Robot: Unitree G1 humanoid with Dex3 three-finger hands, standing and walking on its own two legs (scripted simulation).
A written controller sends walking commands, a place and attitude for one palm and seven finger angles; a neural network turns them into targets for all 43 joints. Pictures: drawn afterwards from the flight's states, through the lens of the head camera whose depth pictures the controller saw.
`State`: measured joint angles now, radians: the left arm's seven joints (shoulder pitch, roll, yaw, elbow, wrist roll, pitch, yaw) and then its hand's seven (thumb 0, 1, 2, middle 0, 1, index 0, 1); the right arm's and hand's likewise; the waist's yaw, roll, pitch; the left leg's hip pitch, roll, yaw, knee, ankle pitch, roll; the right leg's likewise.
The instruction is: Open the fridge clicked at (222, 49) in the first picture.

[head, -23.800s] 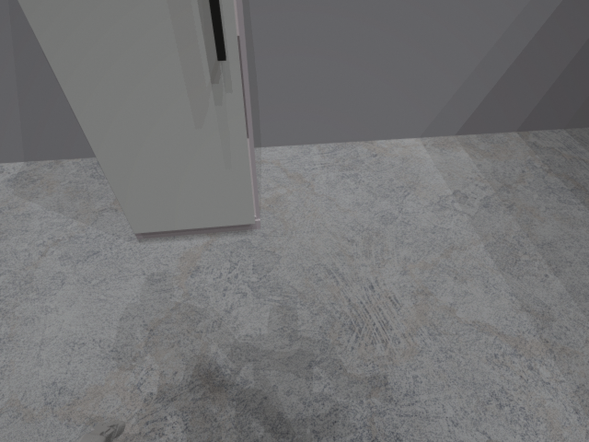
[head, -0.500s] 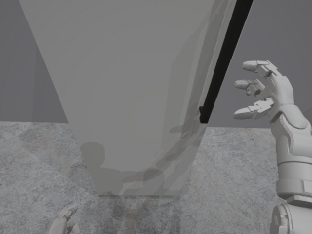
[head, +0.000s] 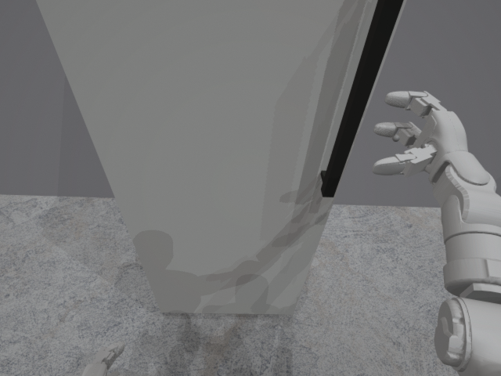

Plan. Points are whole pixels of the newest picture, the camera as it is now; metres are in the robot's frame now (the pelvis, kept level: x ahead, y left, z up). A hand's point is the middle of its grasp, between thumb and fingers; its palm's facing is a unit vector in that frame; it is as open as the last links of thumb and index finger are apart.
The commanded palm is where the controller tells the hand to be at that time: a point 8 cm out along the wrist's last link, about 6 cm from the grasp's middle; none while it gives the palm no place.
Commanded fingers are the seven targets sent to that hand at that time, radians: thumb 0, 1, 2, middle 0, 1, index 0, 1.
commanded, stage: move the hooked fingers beside the handle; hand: right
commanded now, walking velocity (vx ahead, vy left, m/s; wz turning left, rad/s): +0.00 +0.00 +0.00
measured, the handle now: (353, 94) +0.48 -0.11 +0.25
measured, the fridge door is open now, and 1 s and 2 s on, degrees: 0 0 0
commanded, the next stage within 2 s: none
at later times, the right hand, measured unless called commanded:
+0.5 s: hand (390, 149) +0.41 -0.17 +0.20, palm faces -0.04 +1.00 -0.03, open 14.0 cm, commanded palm +0.40 -0.22 +0.22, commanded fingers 0.00 0.50 -0.30 0.30 1.20 0.30 1.20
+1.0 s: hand (387, 127) +0.42 -0.16 +0.23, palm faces -0.05 +1.00 +0.00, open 14.0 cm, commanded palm +0.40 -0.22 +0.21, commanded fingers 0.00 0.50 -0.30 0.30 1.20 0.30 1.20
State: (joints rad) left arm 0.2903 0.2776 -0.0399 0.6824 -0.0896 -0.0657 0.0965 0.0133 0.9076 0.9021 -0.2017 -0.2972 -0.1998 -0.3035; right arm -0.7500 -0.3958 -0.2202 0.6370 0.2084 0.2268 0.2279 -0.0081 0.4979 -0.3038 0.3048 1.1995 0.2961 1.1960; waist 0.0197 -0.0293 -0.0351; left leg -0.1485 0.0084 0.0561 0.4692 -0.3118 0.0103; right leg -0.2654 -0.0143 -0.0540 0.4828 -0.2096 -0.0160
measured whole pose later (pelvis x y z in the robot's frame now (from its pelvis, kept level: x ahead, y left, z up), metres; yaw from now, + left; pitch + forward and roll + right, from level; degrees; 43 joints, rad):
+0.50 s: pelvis +0.01 +0.01 +0.00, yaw +0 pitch +0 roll +0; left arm 0.28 0.28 -0.03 0.65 -0.09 -0.05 0.10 0.01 0.91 0.90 -0.20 -0.30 -0.20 -0.30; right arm -0.63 -0.37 -0.24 0.50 0.22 0.21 0.24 -0.01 0.49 -0.30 0.30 1.20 0.29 1.20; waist 0.01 -0.04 -0.02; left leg -0.13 0.00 0.05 0.46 -0.32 0.02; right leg -0.24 -0.02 -0.05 0.46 -0.21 -0.01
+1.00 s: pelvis +0.01 +0.01 +0.00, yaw +1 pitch -1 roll +0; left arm 0.28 0.27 -0.05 0.67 -0.08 -0.02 0.09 0.01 0.91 0.90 -0.20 -0.30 -0.20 -0.30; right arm -0.70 -0.37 -0.25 0.54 0.22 0.21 0.23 -0.01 0.50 -0.30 0.31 1.20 0.30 1.20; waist 0.01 -0.03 -0.06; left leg -0.12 0.00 0.05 0.45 -0.32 0.02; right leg -0.23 -0.03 -0.06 0.46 -0.22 0.00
